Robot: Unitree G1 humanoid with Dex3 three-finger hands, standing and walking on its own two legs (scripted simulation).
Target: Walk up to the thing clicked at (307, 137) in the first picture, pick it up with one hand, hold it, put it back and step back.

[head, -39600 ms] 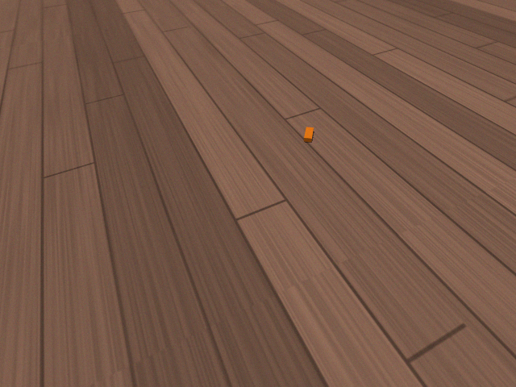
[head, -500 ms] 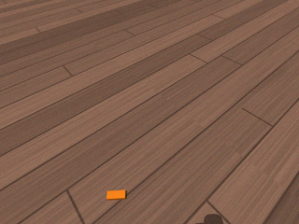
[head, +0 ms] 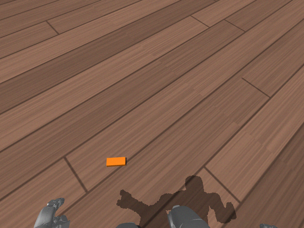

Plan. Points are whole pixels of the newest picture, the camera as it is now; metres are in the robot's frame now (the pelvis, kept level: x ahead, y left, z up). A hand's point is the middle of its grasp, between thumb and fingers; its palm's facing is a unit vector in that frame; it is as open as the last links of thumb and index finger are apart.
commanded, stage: step back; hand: left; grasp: from above
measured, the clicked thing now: (116, 161) +0.50 +0.23 -0.75
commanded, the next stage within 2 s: none
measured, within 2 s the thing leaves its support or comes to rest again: neither
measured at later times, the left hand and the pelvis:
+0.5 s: hand out of the picture +0.05 +0.26 -0.13, palm faces -0.04 -0.91 -0.41, open 7.4 cm; pelvis -0.08 +0.00 +0.00, yaw -1 degrees
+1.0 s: hand out of the picture -0.14 +0.27 -0.17, palm faces -0.09 -0.91 -0.41, open 7.4 cm; pelvis -0.23 -0.01 -0.02, yaw -6 degrees
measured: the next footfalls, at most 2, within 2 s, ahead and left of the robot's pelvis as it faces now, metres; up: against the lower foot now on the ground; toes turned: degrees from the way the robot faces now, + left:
right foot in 0.22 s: +0.00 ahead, -0.12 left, +0.00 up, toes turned +0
left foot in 0.58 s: -0.08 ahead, +0.13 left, +0.00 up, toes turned -3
